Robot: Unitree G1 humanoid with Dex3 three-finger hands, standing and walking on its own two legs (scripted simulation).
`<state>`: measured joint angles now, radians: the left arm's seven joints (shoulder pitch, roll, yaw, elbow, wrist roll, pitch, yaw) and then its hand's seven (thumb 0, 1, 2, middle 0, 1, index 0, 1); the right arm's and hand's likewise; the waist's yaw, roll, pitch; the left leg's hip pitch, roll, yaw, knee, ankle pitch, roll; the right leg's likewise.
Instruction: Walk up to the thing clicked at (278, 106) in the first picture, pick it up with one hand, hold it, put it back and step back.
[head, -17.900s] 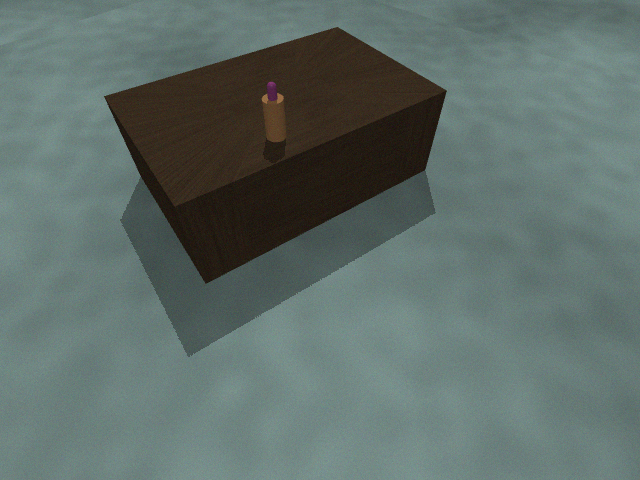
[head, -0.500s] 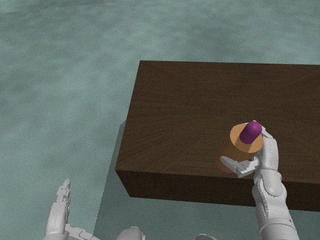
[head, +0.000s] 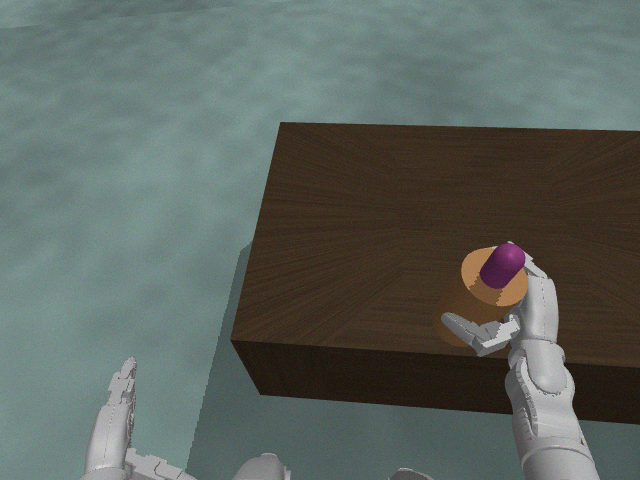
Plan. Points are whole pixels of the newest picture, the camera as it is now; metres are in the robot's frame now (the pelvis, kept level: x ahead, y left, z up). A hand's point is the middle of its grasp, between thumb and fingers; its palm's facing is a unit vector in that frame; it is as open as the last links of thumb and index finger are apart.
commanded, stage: crouch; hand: right
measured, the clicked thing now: (480, 292) +0.32 -0.17 +0.05
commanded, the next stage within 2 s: lower in 1.34 s
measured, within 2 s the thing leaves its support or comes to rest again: neither
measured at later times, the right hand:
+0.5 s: hand (467, 295) +0.36 -0.18 -0.03, palm faces +0.17 +0.99 +0.00, open 10.3 cm
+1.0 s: hand (451, 274) +0.44 -0.19 -0.11, palm faces +0.17 +0.99 +0.01, open 10.3 cm
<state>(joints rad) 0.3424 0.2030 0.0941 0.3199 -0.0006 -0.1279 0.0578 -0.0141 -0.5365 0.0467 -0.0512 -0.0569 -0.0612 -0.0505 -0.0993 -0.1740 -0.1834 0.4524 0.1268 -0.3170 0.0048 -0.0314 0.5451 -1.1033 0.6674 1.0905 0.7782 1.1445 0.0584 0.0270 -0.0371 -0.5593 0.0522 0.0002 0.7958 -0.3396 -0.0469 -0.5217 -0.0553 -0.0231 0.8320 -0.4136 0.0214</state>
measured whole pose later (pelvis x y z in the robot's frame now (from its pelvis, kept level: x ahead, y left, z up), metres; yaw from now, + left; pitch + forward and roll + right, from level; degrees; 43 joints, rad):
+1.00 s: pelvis -0.02 -0.01 -0.09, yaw +1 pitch +23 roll +3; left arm 0.41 0.25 0.09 -0.05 0.10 -0.13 -0.02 -0.01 -0.50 0.03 -0.05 -0.07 -0.08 -0.05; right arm -0.63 -0.39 -0.46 1.08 0.01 -0.55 0.02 -0.03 0.54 -1.11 0.67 1.09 0.78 1.14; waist 0.25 0.04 -0.13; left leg -1.17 0.03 0.01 1.23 -0.45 -0.05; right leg -1.16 -0.08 0.02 1.32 -0.56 0.02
